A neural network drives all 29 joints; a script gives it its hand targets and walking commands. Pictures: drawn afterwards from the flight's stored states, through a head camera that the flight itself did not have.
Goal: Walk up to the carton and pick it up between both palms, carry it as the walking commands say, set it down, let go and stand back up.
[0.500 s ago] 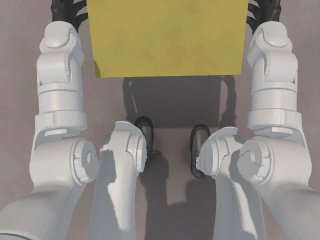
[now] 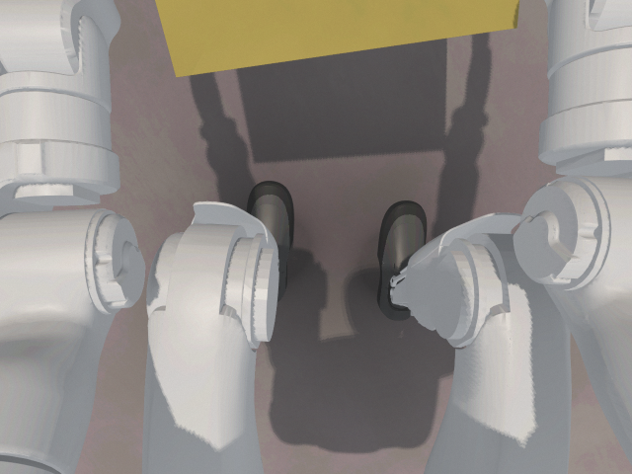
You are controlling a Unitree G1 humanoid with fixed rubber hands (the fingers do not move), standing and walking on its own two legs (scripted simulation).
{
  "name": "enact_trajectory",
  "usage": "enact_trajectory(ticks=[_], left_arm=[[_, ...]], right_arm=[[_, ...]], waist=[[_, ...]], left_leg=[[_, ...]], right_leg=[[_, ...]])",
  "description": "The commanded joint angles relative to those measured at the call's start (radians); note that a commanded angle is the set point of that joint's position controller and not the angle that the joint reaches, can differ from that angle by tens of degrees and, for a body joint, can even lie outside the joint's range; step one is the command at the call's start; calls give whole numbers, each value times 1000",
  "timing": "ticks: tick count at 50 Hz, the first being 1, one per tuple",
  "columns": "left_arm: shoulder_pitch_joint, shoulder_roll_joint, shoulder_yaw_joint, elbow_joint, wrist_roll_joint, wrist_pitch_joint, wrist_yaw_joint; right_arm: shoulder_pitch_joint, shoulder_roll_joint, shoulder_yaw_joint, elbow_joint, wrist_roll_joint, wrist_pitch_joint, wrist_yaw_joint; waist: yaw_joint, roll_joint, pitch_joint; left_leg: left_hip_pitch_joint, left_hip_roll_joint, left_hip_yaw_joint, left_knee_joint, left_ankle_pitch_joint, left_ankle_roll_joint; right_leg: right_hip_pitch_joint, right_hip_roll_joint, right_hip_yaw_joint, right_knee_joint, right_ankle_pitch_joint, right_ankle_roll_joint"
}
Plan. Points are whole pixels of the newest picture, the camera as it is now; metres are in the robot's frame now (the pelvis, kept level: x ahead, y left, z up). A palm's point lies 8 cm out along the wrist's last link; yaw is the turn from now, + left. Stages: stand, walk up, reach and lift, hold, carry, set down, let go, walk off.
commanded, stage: set down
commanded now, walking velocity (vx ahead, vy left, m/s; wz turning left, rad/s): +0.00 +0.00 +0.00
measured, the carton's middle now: out of the picture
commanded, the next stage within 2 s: none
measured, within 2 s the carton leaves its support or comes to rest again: rests again in 1.94 s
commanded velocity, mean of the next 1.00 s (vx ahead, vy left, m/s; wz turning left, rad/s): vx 0.00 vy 0.00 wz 0.00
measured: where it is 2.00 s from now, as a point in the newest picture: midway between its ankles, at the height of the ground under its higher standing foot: (333, 271)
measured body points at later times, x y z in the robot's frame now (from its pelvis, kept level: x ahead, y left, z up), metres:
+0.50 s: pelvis +0.00 +0.00 -0.03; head +0.39 +0.03 +0.19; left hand +0.55 +0.24 -0.21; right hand +0.60 -0.14 -0.20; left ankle +0.14 +0.10 -0.37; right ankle +0.12 -0.11 -0.37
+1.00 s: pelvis +0.01 -0.01 -0.04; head +0.40 +0.02 +0.18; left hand +0.56 +0.23 -0.23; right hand +0.60 -0.15 -0.22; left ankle +0.14 +0.10 -0.37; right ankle +0.12 -0.11 -0.37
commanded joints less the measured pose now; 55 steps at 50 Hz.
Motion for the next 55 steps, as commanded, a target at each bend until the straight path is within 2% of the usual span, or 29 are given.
enact_trajectory(ticks=[1,7,19,41,55], left_arm=[[-773,-813,-438,-231,-210,-151,-250],[-710,-780,-388,-126,-180,-168,-230],[-696,-757,-339,-33,-169,-173,-254],[-520,-781,-285,88,-126,-184,-270],[-443,-773,-245,166,-95,-185,-287]], right_arm=[[-435,771,436,-70,253,-98,279],[-395,777,429,50,253,-98,296],[-427,787,415,101,244,-101,299],[-351,818,417,161,250,-124,322],[-314,828,398,205,238,-128,324]], waist=[[-40,134,-1806],[2,113,-1609],[17,52,-1426],[67,29,-1227],[92,-7,-1077]], left_leg=[[943,-52,-31,-45,494,-36],[885,-42,-34,-33,435,-25],[689,-44,-3,-11,277,-10],[616,-47,-17,24,312,1],[521,-42,-15,32,257,6]], right_leg=[[312,82,-2,-59,243,-37],[225,70,-2,-39,178,-28],[274,65,12,-14,157,-26],[188,74,23,31,181,-21],[178,75,34,43,158,-15]])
